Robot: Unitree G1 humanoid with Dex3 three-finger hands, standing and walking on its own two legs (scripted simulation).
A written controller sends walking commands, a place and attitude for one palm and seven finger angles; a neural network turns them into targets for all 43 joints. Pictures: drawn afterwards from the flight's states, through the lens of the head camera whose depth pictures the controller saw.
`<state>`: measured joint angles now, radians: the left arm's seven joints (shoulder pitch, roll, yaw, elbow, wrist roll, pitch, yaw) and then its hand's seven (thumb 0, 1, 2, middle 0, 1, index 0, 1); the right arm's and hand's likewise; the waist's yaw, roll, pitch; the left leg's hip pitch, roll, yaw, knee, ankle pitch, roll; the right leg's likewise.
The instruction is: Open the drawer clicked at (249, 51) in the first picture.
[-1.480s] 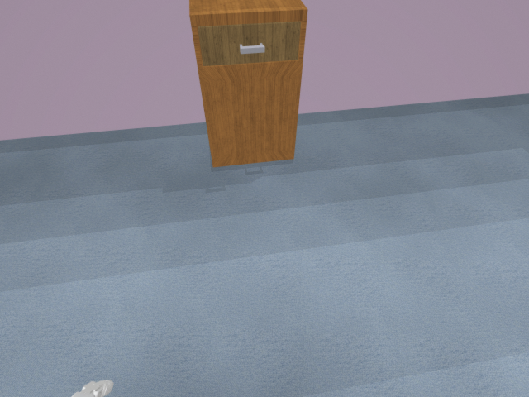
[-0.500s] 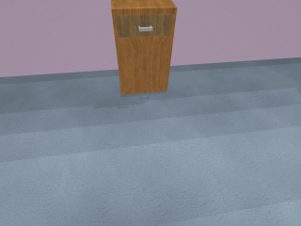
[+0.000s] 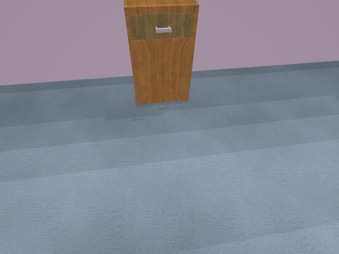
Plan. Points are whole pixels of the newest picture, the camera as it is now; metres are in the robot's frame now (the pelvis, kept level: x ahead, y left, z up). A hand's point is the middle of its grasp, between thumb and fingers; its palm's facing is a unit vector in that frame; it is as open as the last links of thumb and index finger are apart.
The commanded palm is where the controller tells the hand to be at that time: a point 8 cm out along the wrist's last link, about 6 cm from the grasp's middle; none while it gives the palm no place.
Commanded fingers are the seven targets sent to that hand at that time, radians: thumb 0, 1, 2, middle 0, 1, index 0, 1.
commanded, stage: walk to a spot facing it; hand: left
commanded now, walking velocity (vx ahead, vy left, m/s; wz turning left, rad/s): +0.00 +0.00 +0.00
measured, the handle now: (163, 28) +1.45 +0.13 -0.10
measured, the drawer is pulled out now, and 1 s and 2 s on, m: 0.00 0.00 0.00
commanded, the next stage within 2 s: turn to face it in 1.78 s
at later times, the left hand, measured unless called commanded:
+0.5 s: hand out of the picture +0.11 +0.15 -0.18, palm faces -0.11 -0.97 -0.22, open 7.4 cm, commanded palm none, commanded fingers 0.00 0.90 0.90 -0.20 -0.30 -0.20 -0.30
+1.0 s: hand (131, 206) +0.30 +0.15 -0.21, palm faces -0.25 -0.96 -0.14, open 7.4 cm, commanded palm none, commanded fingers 0.00 0.90 0.90 -0.20 -0.30 -0.20 -0.30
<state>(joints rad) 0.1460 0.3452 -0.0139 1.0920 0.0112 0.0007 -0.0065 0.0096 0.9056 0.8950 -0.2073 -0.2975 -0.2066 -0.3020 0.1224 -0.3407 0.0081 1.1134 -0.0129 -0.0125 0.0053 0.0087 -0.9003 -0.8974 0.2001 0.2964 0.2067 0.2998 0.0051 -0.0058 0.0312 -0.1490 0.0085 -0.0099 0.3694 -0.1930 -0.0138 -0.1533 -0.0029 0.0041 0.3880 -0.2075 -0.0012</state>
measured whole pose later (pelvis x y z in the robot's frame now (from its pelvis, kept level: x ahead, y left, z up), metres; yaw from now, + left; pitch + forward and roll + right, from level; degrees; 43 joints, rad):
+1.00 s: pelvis +0.31 -0.03 -0.03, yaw -20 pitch -2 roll +0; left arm 0.42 0.17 0.05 1.12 0.02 -0.03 0.01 0.01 0.91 0.90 -0.20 -0.30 -0.20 -0.30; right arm 0.14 -0.12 -0.02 0.99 -0.03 -0.08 0.01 0.01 -0.90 -0.90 0.20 0.30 0.20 0.30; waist 0.03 -0.06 0.06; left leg -0.37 0.06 0.19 0.66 -0.26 0.07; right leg -0.27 0.00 0.03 1.19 -0.43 -0.05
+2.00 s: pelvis +0.71 -0.22 -0.02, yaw -32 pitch -1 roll -1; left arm 0.33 0.19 0.04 1.10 0.01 -0.02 0.01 0.01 0.91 0.90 -0.20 -0.30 -0.20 -0.30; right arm 0.17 -0.17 -0.04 1.00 -0.03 -0.06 0.01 0.01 -0.92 -0.90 0.19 0.30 0.20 0.30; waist 0.02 -0.05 0.04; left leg -0.39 0.09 0.15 0.65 -0.25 0.04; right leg -0.19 -0.05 -0.10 0.83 -0.52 0.01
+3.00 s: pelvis +0.73 -0.27 -0.01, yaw +1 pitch -1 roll -1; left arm 0.26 0.28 0.07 0.97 0.02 0.08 0.01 0.01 0.91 0.90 -0.20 -0.30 -0.20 -0.30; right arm 0.10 -0.22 -0.03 0.90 -0.02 0.03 0.01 0.01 -0.90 -0.90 0.20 0.30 0.20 0.30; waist 0.05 -0.05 0.09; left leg -0.27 0.02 0.08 0.57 -0.30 0.03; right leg -0.45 -0.13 -0.11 1.09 -0.48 0.08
